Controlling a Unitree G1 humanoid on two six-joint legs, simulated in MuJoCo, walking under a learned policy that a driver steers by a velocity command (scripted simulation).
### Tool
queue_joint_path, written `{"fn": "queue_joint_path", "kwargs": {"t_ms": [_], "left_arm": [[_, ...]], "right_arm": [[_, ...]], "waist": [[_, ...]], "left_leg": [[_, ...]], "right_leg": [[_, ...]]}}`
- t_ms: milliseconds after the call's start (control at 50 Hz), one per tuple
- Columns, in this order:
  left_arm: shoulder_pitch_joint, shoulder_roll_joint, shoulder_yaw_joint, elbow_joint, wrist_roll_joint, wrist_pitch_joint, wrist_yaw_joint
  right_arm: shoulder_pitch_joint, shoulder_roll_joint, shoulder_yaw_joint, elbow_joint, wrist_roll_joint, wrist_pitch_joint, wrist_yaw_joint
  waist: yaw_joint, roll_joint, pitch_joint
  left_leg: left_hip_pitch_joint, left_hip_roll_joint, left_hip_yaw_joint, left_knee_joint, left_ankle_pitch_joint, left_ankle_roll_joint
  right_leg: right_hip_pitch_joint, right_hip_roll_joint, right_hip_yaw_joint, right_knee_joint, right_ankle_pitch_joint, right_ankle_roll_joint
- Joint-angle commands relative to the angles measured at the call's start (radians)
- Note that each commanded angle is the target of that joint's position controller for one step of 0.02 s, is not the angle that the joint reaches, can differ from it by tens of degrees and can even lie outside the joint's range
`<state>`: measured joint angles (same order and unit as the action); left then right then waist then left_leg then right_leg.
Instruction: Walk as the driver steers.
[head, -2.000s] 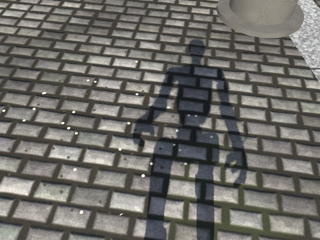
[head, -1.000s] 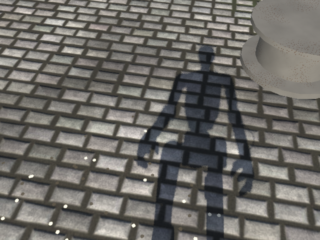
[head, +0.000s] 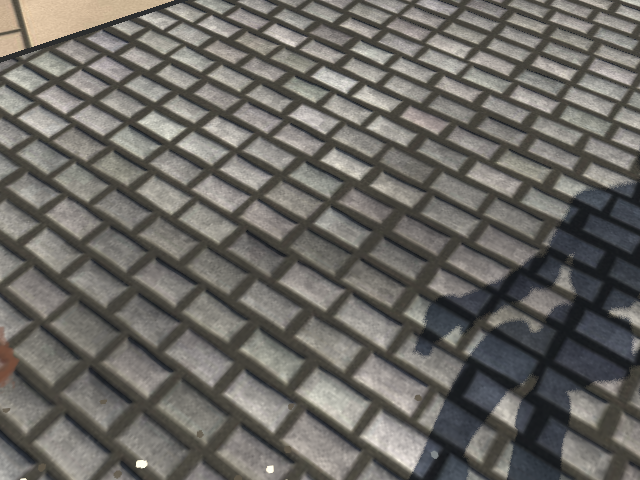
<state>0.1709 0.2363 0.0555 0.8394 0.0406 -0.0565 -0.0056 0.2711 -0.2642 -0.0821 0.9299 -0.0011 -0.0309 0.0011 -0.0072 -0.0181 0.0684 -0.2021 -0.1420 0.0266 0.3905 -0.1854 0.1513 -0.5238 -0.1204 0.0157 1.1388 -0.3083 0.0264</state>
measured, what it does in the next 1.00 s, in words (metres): walks ahead, turning left: right foot, then left foot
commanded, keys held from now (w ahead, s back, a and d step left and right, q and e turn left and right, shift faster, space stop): w+q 0.76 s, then w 0.24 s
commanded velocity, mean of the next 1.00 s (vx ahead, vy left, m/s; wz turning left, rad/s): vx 0.50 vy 0.00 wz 0.54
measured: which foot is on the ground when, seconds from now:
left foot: down 0.00-0.34, up 0.36-0.84, down 0.86-1.00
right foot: up 0.00-0.32, down 0.34-0.88, up 0.90-1.00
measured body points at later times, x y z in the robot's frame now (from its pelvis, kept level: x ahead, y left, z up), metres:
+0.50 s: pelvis +0.29 -0.04 +0.00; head +0.32 -0.04 +0.45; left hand +0.35 +0.26 -0.10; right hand +0.42 -0.30 -0.13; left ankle +0.17 +0.04 -0.65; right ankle +0.36 -0.12 -0.74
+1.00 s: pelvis +0.51 +0.11 -0.01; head +0.53 +0.14 +0.44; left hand +0.40 +0.35 -0.15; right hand +0.77 -0.03 -0.11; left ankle +0.52 +0.18 -0.74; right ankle +0.48 -0.07 -0.64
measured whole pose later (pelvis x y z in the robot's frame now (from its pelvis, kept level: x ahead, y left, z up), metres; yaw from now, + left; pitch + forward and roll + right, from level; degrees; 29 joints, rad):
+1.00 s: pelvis +0.51 +0.11 -0.01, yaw +32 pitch +1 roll -1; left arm 0.32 0.25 0.03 0.85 0.01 -0.04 -0.01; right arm 0.16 -0.25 -0.04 0.78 -0.03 -0.03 0.02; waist 0.04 -0.02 0.06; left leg -0.33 -0.07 0.06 0.50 -0.19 0.10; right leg -0.35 -0.09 -0.06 1.17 -0.38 -0.02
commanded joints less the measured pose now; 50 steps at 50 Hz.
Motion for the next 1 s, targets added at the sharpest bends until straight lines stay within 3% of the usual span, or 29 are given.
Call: {"fn": "queue_joint_path", "kwargs": {"t_ms": [20, 140, 240, 280, 320, 340, 360, 380, 400, 420, 440, 460, 500, 560, 680, 760, 800, 840, 860, 880, 900, 920, 940, 960, 1000], "left_arm": [[0.051, 0.071, 0.014, -0.044, 0.007, 0.027, -0.007], [-0.176, 0.085, 0.006, -0.132, -0.001, 0.027, -0.014], [-0.298, 0.091, -0.010, -0.196, -0.012, 0.009, -0.022], [-0.251, 0.113, -0.007, -0.198, -0.016, 0.000, -0.019], [-0.054, 0.159, 0.012, -0.143, -0.019, -0.012, -0.002], [0.094, 0.189, 0.024, -0.109, -0.013, -0.026, 0.011], [0.255, 0.265, 0.040, -0.107, 0.012, -0.030, 0.030], [0.197, 0.333, 0.055, -0.114, 0.021, -0.016, 0.027], [0.119, 0.230, 0.041, -0.130, 0.001, -0.003, 0.020], [0.056, 0.147, 0.020, -0.139, -0.008, -0.002, 0.018], [0.031, 0.113, 0.010, -0.132, -0.004, -0.004, 0.015], [0.044, 0.107, 0.006, -0.117, -0.006, -0.009, 0.017], [0.076, 0.109, 0.007, -0.090, -0.016, -0.029, 0.013], [0.111, 0.124, 0.014, -0.068, -0.025, -0.050, 0.004], [0.155, 0.135, 0.019, -0.035, -0.023, -0.047, 0.003], [0.210, 0.170, 0.029, -0.010, -0.024, -0.037, 0.012], [0.245, 0.184, 0.029, 0.012, -0.023, -0.022, 0.016], [0.256, 0.211, 0.030, 0.026, -0.020, -0.006, 0.018], [0.247, 0.207, 0.025, 0.023, -0.024, 0.002, 0.018], [0.249, 0.168, 0.009, -0.006, -0.024, 0.001, 0.015], [0.310, 0.051, -0.017, -0.068, -0.035, -0.003, -0.009], [0.197, 0.161, 0.011, -0.073, -0.024, 0.002, -0.002], [0.125, 0.148, 0.009, -0.093, -0.039, -0.005, -0.005], [0.126, 0.126, -0.001, -0.082, -0.041, -0.014, -0.006], [0.191, 0.116, -0.001, -0.044, -0.014, 0.009, -0.011]], "right_arm": [[0.035, -0.138, -0.025, -0.057, 0.005, -0.033, -0.002], [0.164, -0.143, -0.024, -0.052, 0.000, -0.026, -0.003], [0.220, -0.155, -0.024, -0.054, -0.014, -0.022, -0.015], [0.187, -0.173, -0.029, -0.067, -0.016, -0.023, -0.023], [0.119, -0.200, -0.034, -0.088, -0.017, -0.031, -0.017], [0.098, -0.195, -0.033, -0.094, -0.008, -0.039, -0.006], [0.117, -0.106, -0.008, -0.130, 0.002, -0.047, 0.001], [0.250, -0.046, 0.002, -0.155, 0.028, -0.040, 0.000], [0.218, -0.131, -0.005, -0.118, -0.013, -0.022, -0.010], [0.148, -0.136, -0.009, -0.120, -0.019, -0.017, 0.000], [0.114, -0.117, -0.005, -0.127, -0.019, -0.013, 0.008], [0.097, -0.106, -0.004, -0.132, -0.029, -0.004, 0.017], [0.094, -0.090, 0.000, -0.141, -0.034, 0.018, 0.035], [0.006, -0.075, 0.007, -0.182, -0.034, 0.031, 0.052], [-0.197, -0.040, 0.031, -0.257, -0.030, 0.023, 0.077], [-0.298, -0.044, 0.037, -0.299, -0.037, 0.022, 0.088], [-0.301, -0.051, 0.035, -0.305, -0.047, 0.022, 0.080], [-0.191, -0.071, 0.022, -0.273, -0.055, 0.014, 0.066], [-0.028, -0.088, 0.009, -0.216, -0.062, 0.002, 0.054], [0.139, -0.151, -0.012, -0.170, -0.074, -0.005, 0.037], [0.128, -0.261, -0.033, -0.178, -0.057, -0.003, 0.022], [0.170, -0.255, -0.036, -0.188, -0.028, 0.005, 0.011], [0.112, -0.222, -0.027, -0.165, -0.021, 0.004, 0.002], [0.070, -0.164, -0.011, -0.155, -0.017, -0.005, 0.001], [-0.005, -0.099, 0.012, -0.150, -0.011, -0.020, 0.001]], "waist": [[0.025, 0.027, -0.054], [-0.062, 0.072, -0.024], [-0.097, 0.091, -0.014], [-0.059, 0.104, -0.019], [0.033, 0.097, -0.099], [0.113, 0.047, -0.183], [0.155, -0.067, -0.346], [0.046, -0.327, -0.412], [0.024, -0.132, -0.276], [0.020, -0.032, -0.146], [0.011, -0.005, -0.088], [0.006, -0.045, -0.065], [-0.007, -0.091, -0.060], [-0.005, -0.079, -0.049], [0.028, -0.067, -0.008], [0.054, -0.066, 0.016], [0.051, -0.070, 0.008], [-0.002, -0.087, -0.065], [-0.076, -0.052, -0.154], [-0.140, 0.041, -0.277], [-0.064, 0.291, -0.374], [-0.126, 0.121, -0.388], [-0.097, 0.089, -0.249], [-0.057, 0.060, -0.160], [0.021, 0.063, -0.110]], "left_leg": [[0.050, 0.257, -0.272, -0.181, 0.347, 0.133], [0.170, 0.245, -0.321, -0.170, 0.348, 0.089], [0.260, 0.264, -0.368, -0.097, 0.467, 0.080], [0.243, 0.273, -0.390, -0.057, 0.516, 0.049], [0.165, 0.235, -0.372, 0.106, 0.698, 0.002], [0.084, 0.173, -0.328, 0.308, 0.644, -0.022], [-0.052, 0.107, -0.255, 0.599, 0.295, -0.040], [-0.340, -0.034, -0.165, 0.824, -0.392, -0.065], [-0.416, 0.074, -0.168, 0.901, -0.308, -0.055], [-0.407, 0.112, -0.150, 0.872, -0.207, -0.061], [-0.387, 0.143, -0.135, 0.833, -0.159, -0.070], [-0.368, 0.166, -0.126, 0.803, -0.144, -0.078], [-0.343, 0.180, -0.107, 0.787, -0.125, -0.089], [-0.432, 0.203, -0.095, 0.756, -0.057, -0.101], [-0.450, 0.213, -0.019, 0.456, 0.154, -0.116], [-0.394, 0.198, 0.054, 0.289, 0.117, -0.078], [-0.341, 0.158, 0.077, 0.233, 0.018, -0.046], [-0.184, 0.084, 0.096, 0.186, -0.075, -0.002], [0.023, 0.049, 0.093, 0.103, -0.025, 0.024], [0.299, 0.198, -0.099, 0.076, -0.103, 0.067], [0.574, 0.517, -0.622, -0.002, -0.087, 0.189], [0.540, 0.532, -0.706, -0.071, 0.034, 0.196], [0.441, 0.487, -0.503, -0.064, 0.184, 0.173], [0.305, 0.435, -0.393, -0.081, 0.306, 0.136], [0.145, 0.352, -0.257, -0.138, 0.353, 0.077]], "right_leg": [[-0.077, -0.005, -0.017, -0.084, 0.075, 0.031], [-0.199, 0.029, -0.012, -0.329, 0.252, 0.037], [-0.169, 0.084, -0.014, -0.493, 0.264, 0.007], [-0.051, 0.103, -0.001, -0.571, 0.231, -0.018], [0.245, 0.157, -0.020, -0.625, 0.160, -0.055], [0.461, 0.113, 0.010, -0.684, 0.189, -0.083], [0.697, -0.138, 0.259, -0.704, -0.030, -0.126], [0.835, -0.350, 0.738, -0.850, -0.064, -0.238], [0.699, -0.311, 0.718, -0.863, -0.196, -0.230], [0.555, -0.260, 0.536, -0.880, -0.165, -0.210], [0.469, -0.210, 0.397, -0.903, -0.037, -0.192], [0.421, -0.175, 0.295, -0.919, 0.059, -0.176], [0.377, -0.146, 0.178, -0.943, 0.199, -0.168], [0.403, -0.157, 0.075, -0.981, 0.304, -0.186], [0.431, -0.113, -0.130, -0.992, 0.400, -0.163], [0.509, -0.146, -0.189, -0.965, 0.474, -0.143], [0.564, -0.161, -0.210, -0.893, 0.659, -0.137], [0.593, -0.165, -0.236, -0.690, 0.948, -0.131], [0.531, -0.141, -0.267, -0.490, 0.924, -0.115], [0.329, -0.114, -0.271, -0.218, 0.615, -0.092], [-0.082, 0.063, -0.238, 0.120, -0.256, -0.035], [-0.153, 0.085, -0.056, 0.223, -0.221, -0.040], [-0.200, 0.038, -0.023, 0.210, -0.110, -0.052], [-0.158, 0.010, -0.018, 0.122, -0.055, -0.058], [-0.031, -0.017, -0.011, 0.012, -0.018, -0.047]]}}
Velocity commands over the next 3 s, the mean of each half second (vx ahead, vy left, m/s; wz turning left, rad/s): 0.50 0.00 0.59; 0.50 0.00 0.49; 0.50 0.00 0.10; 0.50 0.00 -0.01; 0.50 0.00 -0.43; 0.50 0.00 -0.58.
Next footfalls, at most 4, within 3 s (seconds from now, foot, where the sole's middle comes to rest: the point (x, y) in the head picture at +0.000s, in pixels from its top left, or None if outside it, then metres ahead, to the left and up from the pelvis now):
0.34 right None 0.40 -0.11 -0.78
0.86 left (229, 436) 0.55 0.20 -0.78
1.44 right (229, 290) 0.92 0.23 -0.78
1.96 left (109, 246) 1.05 0.56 -0.78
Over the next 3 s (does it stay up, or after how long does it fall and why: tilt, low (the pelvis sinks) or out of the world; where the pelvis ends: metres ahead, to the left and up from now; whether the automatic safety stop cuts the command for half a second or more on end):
stays up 1.49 0.59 -0.01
